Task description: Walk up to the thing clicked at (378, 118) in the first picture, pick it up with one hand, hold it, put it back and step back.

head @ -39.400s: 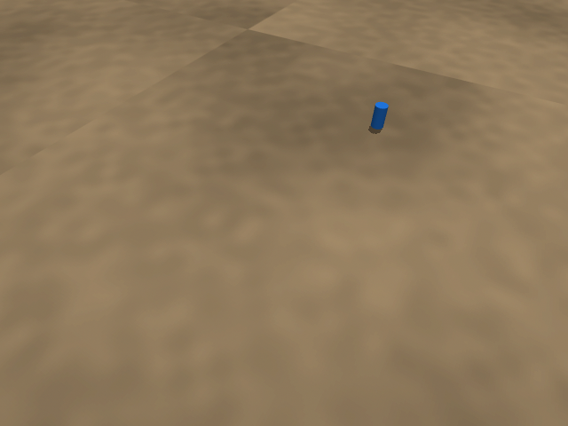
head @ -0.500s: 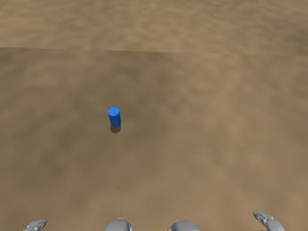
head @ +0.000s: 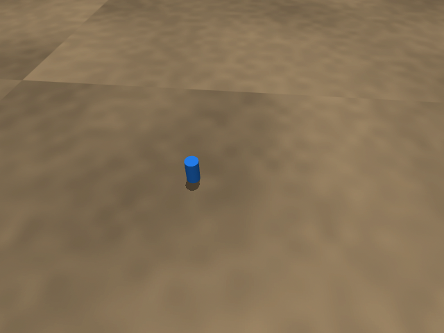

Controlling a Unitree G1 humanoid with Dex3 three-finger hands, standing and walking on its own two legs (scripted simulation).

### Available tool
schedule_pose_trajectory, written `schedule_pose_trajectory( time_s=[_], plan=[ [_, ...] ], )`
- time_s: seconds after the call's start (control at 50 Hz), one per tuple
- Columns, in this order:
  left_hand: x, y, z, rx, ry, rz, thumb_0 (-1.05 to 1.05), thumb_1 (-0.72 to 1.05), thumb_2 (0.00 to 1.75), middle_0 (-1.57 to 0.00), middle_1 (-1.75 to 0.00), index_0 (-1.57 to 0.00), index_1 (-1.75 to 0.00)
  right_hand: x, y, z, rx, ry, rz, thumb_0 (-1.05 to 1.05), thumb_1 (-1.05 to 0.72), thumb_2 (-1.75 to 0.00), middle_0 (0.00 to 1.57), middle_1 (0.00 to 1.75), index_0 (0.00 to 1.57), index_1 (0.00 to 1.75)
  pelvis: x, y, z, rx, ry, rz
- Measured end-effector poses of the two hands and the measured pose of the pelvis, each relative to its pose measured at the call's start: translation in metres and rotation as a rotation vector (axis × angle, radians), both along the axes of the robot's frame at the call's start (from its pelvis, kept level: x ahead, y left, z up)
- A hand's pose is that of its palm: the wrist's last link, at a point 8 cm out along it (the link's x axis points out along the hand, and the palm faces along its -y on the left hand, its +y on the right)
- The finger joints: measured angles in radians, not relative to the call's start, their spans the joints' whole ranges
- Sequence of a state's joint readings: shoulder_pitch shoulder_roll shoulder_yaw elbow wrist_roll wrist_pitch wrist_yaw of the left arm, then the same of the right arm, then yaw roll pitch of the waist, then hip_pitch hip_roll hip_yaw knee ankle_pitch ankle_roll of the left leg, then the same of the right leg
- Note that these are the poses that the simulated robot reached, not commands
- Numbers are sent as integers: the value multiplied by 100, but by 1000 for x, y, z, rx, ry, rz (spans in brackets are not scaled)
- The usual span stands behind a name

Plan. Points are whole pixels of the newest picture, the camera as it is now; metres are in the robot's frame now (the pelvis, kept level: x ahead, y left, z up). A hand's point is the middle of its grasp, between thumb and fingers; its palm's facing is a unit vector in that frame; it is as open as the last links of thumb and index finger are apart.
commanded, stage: step back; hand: left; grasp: from the side
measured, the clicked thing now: (192, 169) +1.04 +0.19 -0.68
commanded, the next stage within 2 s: stand in 0.80 s
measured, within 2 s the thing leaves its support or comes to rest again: neither
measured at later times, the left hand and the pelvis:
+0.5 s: hand out of the picture +0.10 +0.27 -0.15, palm faces +0.03 -0.94 -0.35, open 7.4 cm; pelvis +0.03 +0.01 +0.01, yaw +0 degrees
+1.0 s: hand (95, 327) +0.17 +0.26 -0.13, palm faces -0.04 -0.94 -0.34, open 7.4 cm; pelvis +0.05 +0.01 +0.02, yaw -2 degrees
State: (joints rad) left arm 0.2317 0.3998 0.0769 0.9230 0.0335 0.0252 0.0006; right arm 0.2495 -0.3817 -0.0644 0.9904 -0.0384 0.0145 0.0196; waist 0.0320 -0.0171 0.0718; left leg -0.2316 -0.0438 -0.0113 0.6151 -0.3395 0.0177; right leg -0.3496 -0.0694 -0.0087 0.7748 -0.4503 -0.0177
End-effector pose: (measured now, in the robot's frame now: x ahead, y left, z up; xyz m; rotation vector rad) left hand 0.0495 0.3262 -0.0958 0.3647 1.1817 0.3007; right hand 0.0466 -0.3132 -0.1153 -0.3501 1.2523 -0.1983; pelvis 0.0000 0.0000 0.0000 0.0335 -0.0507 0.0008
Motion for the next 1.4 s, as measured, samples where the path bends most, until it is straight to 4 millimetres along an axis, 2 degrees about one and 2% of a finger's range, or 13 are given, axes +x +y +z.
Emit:
schedule_pose_trajectory(
  time_s=[0.08, 0.14, 0.28, 0.38, 0.54, 0.72, 0.84, 1.0, 1.24, 1.4],
  plan=[
    [-3, -2, -1, -28, 21, -5, 1, 90, 90, -20, -30, -20, -30, -2, 8, 9, 11, -38, -4, 1, -91, -90, 20, 30, 21, 30, -1, -1, 6, -11, -1, -4],
    [1, -8, -2, -39, 19, -19, 1, 90, 90, -20, -30, -20, -30, 2, 6, 9, 20, -56, -9, 1, -90, -90, 20, 30, 21, 30, 0, -6, 6, -16, -2, -16],
    [13, -29, -5, -53, -25, -18, 0, 90, 90, -20, -30, -20, -30, 26, -3, 2, 21, -61, -4, 1, -91, -90, 20, 30, 21, 30, 9, -14, 4, -46, -5, -7],
    [20, -27, -6, -70, -22, -8, 0, 90, 90, -20, -31, -20, -30, 45, 0, 6, 7, -59, 23, 1, -91, -90, 20, 30, 20, 30, 19, -5, 5, -41, 5, 8],
    [53, -13, -14, -87, 11, -14, 0, 90, 90, -20, -30, -20, -30, 64, 20, 11, 3, -50, 0, 0, -91, -90, 20, 30, 20, 30, 39, 8, 7, -39, 11, -16],
    [95, -9, -5, -76, -17, -50, 0, 90, 90, -20, -30, -20, -30, 103, 36, 17, 34, -103, -11, 0, -91, -90, 20, 30, 21, 30, 51, 12, 15, -39, 20, -30],
    [112, -13, 3, -73, -35, -74, 0, 90, 90, -20, -30, -20, -30, 116, 37, 21, 45, -133, -21, 0, -91, -90, 20, 30, 21, 30, 54, 13, 19, -33, 18, -38],
    [112, -24, 6, -91, -24, -90, 0, 90, 90, -20, -30, -20, -30, 106, 30, 24, 48, -120, -38, 0, -91, -90, 20, 30, 21, 30, 55, 11, 24, -29, 7, -36],
    [88, -32, 3, -97, 30, -83, 0, 90, 90, -20, -30, -20, -30, 70, 18, 21, 41, -43, -67, 0, -91, -90, 20, 30, 20, 30, 48, 3, 26, -31, 5, -34],
    [78, -32, 4, -91, 43, -74, 0, 90, 90, -20, -30, -20, -30, 56, 16, 18, 44, -18, -68, 0, -91, -90, 20, 30, 20, 30, 45, 1, 26, -31, 3, -33]
  ],
)
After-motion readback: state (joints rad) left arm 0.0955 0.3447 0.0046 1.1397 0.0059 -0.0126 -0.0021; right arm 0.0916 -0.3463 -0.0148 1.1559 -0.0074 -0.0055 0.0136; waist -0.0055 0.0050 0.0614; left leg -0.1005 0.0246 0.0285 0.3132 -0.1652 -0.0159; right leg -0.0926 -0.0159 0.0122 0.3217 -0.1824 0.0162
